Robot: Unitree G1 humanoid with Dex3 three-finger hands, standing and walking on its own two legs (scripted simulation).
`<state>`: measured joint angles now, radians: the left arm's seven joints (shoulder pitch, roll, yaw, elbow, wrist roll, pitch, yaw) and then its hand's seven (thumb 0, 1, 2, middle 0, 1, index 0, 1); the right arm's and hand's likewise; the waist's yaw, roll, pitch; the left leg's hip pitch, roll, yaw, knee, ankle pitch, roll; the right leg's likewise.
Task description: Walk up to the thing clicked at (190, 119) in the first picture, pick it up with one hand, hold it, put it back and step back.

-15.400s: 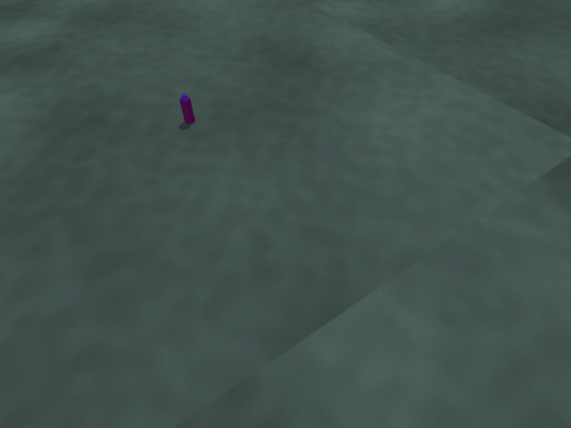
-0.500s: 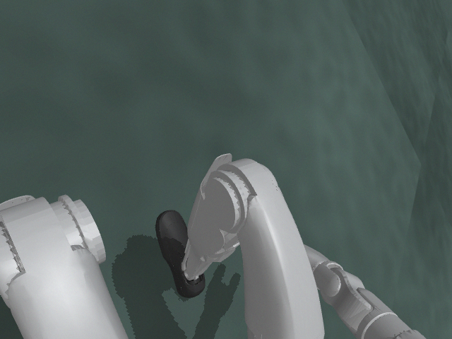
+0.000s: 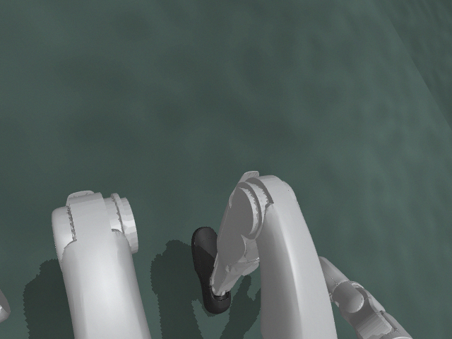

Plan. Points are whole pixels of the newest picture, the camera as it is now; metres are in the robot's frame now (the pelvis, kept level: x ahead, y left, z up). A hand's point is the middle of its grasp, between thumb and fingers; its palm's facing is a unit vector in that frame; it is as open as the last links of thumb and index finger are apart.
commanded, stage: settle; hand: left
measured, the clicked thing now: out of the picture +0.42 +0.36 -0.11
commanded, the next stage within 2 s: lift in 1.24 s
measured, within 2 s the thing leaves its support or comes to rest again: neither
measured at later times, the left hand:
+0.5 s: hand out of the picture +0.42 +0.36 -0.02, palm faces +0.48 -0.87 -0.03, open 9.3 cm
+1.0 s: hand out of the picture +0.42 +0.35 +0.02, palm faces +0.49 -0.87 -0.02, open 9.3 cm
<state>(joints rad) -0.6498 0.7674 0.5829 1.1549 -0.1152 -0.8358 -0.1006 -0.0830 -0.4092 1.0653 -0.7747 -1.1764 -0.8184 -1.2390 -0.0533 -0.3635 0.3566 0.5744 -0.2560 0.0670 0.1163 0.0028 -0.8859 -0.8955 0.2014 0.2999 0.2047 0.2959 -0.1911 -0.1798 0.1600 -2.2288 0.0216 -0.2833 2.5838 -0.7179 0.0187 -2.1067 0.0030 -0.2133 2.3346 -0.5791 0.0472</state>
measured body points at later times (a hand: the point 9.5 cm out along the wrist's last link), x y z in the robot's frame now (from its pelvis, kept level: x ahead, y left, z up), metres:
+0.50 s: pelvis +0.02 -0.01 +0.03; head +0.22 +0.10 +0.41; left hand +0.39 +0.40 -0.02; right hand +0.19 -0.26 -0.07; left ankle +0.08 +0.12 -0.27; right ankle +0.15 -0.12 -0.27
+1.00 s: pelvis +0.02 -0.02 +0.06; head +0.22 +0.08 +0.45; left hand +0.38 +0.39 +0.03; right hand +0.20 -0.26 -0.05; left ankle +0.08 +0.12 -0.27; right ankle +0.15 -0.12 -0.27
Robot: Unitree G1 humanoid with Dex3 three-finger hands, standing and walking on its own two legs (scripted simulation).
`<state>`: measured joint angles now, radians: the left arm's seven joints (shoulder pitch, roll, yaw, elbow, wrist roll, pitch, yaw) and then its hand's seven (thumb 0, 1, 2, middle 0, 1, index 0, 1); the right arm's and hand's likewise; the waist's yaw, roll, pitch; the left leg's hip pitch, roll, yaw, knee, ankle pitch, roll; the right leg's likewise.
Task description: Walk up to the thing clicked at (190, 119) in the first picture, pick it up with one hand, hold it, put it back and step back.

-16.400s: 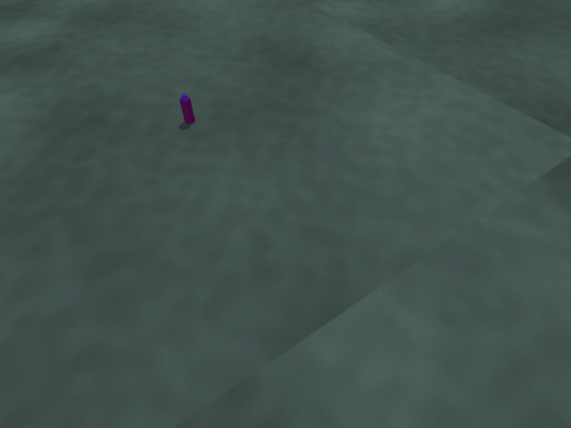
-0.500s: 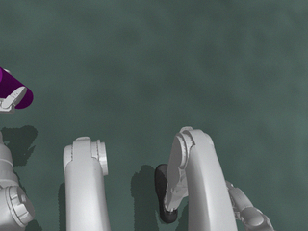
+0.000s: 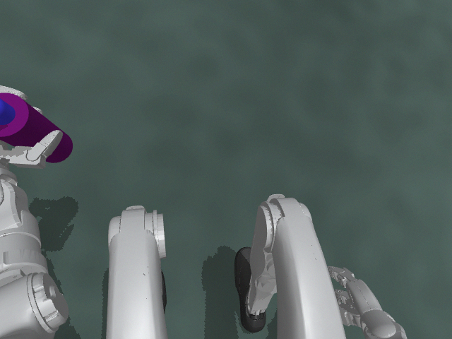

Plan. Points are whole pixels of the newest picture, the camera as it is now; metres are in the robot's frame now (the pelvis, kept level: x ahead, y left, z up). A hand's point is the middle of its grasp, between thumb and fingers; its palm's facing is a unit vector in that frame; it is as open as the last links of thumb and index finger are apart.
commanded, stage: settle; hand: left
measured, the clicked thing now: (27, 129) +0.44 +0.30 -0.04
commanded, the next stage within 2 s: lift in 0.24 s
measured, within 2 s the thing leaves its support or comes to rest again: neither
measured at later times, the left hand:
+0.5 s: hand (22, 119) +0.44 +0.29 -0.01, palm faces +0.34 -0.94 -0.03, open 9.3 cm
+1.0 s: hand out of the picture +0.41 +0.27 +0.11, palm faces +0.33 -0.94 -0.03, open 9.3 cm
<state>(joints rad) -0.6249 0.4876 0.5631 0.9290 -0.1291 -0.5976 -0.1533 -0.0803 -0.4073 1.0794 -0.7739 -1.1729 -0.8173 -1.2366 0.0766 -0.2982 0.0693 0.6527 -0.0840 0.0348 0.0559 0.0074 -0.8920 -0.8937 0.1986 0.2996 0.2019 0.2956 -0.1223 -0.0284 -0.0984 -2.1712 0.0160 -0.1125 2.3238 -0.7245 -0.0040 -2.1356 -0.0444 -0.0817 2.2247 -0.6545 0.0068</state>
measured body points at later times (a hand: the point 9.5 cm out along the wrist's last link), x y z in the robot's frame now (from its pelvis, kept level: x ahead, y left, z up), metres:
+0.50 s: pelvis +0.00 +0.00 +0.02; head +0.20 +0.06 +0.41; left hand +0.42 +0.34 -0.01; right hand +0.13 -0.27 -0.10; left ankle +0.07 +0.12 -0.33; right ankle +0.11 -0.12 -0.33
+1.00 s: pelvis +0.01 +0.00 +0.11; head +0.19 +0.04 +0.52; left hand +0.39 +0.32 +0.11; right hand +0.17 -0.26 -0.01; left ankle +0.07 +0.12 -0.33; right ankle +0.11 -0.12 -0.33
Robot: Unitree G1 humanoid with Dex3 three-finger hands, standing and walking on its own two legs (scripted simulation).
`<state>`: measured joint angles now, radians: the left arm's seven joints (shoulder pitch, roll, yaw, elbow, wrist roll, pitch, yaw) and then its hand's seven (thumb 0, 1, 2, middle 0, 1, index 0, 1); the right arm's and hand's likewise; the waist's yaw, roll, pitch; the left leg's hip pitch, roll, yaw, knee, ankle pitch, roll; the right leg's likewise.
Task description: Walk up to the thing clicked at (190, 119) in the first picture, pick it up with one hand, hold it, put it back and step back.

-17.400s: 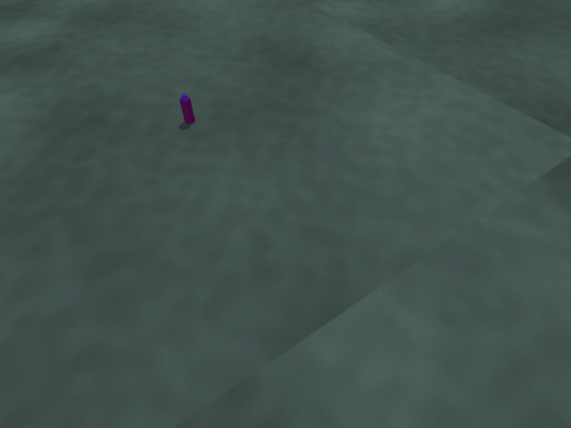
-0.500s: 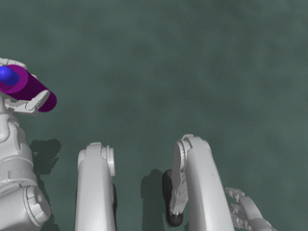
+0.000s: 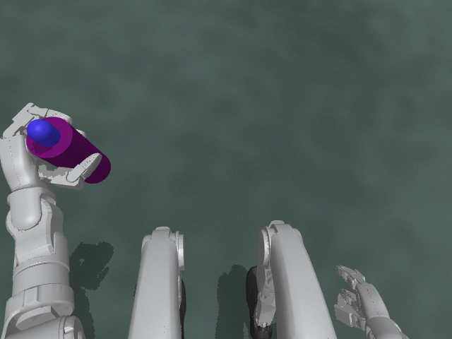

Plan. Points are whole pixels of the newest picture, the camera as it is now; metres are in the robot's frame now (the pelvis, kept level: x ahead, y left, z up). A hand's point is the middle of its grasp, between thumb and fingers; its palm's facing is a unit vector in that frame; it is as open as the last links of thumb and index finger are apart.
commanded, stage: lift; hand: left
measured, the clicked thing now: (70, 151) +0.41 +0.25 +0.00
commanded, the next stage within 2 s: hold in 1.52 s
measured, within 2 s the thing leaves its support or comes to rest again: neither
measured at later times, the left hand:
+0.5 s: hand (13, 91) +0.40 +0.23 +0.18, palm faces +0.30 -0.95 -0.02, open 9.3 cm
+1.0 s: hand out of the picture +0.39 +0.20 +0.25, palm faces +0.28 -0.96 -0.01, open 9.3 cm
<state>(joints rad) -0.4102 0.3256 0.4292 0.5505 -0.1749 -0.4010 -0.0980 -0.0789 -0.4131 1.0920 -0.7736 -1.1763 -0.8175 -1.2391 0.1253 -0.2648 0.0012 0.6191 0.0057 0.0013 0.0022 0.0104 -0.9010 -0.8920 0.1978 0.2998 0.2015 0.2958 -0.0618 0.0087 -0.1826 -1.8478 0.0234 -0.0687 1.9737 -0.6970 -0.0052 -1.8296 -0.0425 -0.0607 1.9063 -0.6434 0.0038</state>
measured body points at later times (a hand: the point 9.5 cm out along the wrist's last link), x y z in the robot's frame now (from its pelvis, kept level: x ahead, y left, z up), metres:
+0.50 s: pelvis +0.04 +0.00 +0.15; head +0.15 +0.03 +0.58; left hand +0.38 +0.28 +0.18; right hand +0.21 -0.24 +0.05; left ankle +0.07 +0.12 -0.44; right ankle +0.09 -0.13 -0.44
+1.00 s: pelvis +0.06 +0.00 +0.22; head +0.13 +0.02 +0.66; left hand +0.37 +0.25 +0.25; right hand +0.20 -0.23 +0.11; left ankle +0.07 +0.12 -0.44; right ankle +0.09 -0.13 -0.44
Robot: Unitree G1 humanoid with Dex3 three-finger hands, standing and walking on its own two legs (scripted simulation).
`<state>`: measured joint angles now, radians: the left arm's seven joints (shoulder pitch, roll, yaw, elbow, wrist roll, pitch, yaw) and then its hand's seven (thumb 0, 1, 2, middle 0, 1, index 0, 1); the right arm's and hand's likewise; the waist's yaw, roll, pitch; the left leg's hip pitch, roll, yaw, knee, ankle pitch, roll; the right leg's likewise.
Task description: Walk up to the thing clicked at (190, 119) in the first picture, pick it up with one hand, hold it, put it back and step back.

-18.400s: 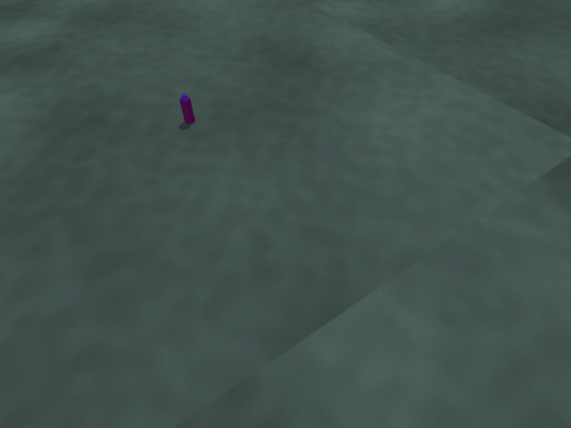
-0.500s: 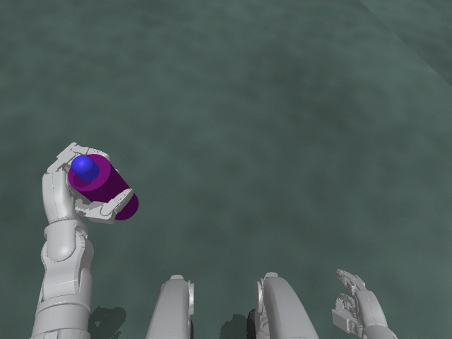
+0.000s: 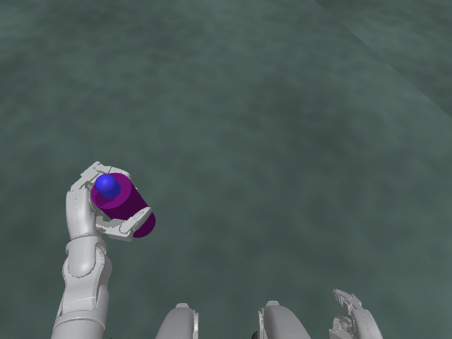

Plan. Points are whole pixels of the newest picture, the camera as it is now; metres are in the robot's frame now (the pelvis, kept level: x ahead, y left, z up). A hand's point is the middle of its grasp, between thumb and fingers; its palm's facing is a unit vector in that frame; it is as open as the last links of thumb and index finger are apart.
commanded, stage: lift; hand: left
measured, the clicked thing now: (124, 204) +0.33 +0.18 +0.03
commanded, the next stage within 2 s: hold in 0.52 s
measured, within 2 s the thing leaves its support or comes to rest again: neither
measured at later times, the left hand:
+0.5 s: hand (122, 186) +0.35 +0.18 +0.06, palm faces +0.24 -0.97 -0.01, open 9.3 cm
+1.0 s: hand (125, 180) +0.35 +0.17 +0.08, palm faces +0.24 -0.97 +0.00, open 9.3 cm
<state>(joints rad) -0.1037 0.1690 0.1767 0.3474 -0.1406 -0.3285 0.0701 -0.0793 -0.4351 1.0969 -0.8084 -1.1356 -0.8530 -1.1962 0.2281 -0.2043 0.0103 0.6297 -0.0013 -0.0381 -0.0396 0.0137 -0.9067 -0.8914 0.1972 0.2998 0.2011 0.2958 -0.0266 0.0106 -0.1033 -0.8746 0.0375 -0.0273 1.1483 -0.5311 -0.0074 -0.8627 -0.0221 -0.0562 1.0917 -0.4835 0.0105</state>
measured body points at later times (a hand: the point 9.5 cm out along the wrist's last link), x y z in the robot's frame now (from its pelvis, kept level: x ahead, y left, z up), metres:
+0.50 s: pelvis +0.02 +0.00 +0.03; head +0.08 +0.01 +0.47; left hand +0.33 +0.23 +0.07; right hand +0.15 -0.25 -0.08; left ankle +0.02 +0.12 -0.65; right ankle +0.03 -0.13 -0.65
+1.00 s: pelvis +0.02 -0.01 +0.04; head +0.07 +0.00 +0.49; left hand +0.33 +0.22 +0.09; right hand +0.16 -0.25 -0.07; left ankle +0.02 +0.12 -0.65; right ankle +0.03 -0.13 -0.65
